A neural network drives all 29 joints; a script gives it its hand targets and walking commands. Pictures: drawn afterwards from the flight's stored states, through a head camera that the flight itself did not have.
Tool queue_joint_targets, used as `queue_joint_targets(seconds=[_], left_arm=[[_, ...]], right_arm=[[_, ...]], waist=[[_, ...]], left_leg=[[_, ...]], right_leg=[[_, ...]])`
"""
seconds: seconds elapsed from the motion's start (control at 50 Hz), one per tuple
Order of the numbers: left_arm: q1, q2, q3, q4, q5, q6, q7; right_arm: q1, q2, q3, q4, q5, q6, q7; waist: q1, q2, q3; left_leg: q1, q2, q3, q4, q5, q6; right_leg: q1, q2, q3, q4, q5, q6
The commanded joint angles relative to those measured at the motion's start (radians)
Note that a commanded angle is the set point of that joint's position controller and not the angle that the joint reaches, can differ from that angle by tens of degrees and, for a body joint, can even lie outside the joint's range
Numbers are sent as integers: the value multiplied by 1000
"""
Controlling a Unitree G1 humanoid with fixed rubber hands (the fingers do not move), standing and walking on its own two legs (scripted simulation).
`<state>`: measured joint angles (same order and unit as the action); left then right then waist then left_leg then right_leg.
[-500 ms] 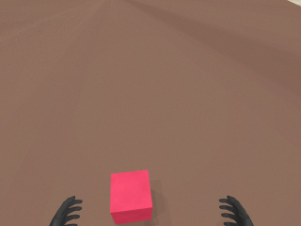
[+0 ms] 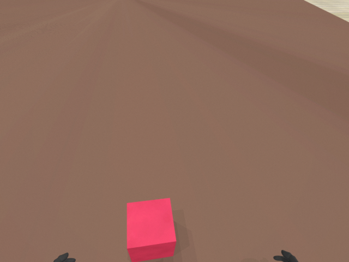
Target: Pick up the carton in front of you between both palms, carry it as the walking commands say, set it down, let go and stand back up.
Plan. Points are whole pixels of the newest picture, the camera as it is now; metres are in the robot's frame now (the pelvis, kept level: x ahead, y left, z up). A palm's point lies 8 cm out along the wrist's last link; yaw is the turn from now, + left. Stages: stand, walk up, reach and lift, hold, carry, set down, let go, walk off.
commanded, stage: stand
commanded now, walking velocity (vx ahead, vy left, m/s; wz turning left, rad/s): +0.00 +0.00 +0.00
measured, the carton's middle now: (150, 230) +0.42 +0.09 -0.64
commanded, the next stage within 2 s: none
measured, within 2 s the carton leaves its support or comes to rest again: neither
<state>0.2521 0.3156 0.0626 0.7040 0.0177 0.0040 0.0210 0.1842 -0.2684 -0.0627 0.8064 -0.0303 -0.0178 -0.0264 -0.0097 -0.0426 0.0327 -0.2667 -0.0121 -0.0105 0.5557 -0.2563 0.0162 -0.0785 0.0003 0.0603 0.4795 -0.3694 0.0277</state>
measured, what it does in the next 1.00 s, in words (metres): stands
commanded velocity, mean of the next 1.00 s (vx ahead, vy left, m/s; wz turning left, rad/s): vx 0.00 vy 0.00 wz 0.00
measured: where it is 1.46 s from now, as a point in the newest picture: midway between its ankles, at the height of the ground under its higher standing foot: outside the picture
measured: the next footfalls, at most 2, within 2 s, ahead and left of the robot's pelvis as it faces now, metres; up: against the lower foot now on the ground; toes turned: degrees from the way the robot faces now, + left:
none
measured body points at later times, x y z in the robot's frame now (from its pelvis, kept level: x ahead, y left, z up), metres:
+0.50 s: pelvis -0.02 +0.00 +0.00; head -0.02 +0.02 +0.45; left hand +0.07 +0.30 -0.12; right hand +0.09 -0.29 -0.10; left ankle +0.03 +0.11 -0.73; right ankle -0.07 -0.14 -0.73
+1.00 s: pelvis -0.02 +0.00 +0.01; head -0.02 +0.01 +0.46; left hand +0.06 +0.30 -0.12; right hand +0.07 -0.30 -0.11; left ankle +0.03 +0.11 -0.73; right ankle -0.07 -0.14 -0.73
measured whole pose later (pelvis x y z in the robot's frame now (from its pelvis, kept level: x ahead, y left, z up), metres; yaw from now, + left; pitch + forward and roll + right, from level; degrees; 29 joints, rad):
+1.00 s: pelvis -0.02 +0.00 +0.01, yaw +1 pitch -3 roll +0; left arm 0.24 0.35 0.03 0.89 0.00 -0.01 0.03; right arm 0.16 -0.32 -0.04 0.99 -0.01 -0.01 -0.02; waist -0.01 -0.02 0.05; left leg -0.23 -0.02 -0.03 0.45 -0.16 0.01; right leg -0.05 -0.01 0.04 0.40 -0.30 0.02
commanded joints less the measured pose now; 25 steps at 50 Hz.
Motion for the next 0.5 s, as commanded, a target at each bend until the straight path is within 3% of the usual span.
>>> queue_joint_targets(seconds=[0.0, 0.48], left_arm=[[6, 119, 29, -49, 0, -15, 6], [13, 157, 12, 58, -8, -25, 12]], right_arm=[[-24, -160, -37, -48, 2, -13, -4], [-34, -185, -20, 53, 14, -6, 1]], waist=[[1, 52, -34], [-4, 52, 5]], left_leg=[[111, 86, -93, -89, 242, 18], [100, 91, -126, -155, 137, 16]], right_leg=[[-106, -40, 17, -77, 172, -4], [-103, -67, 34, -127, 115, -12]])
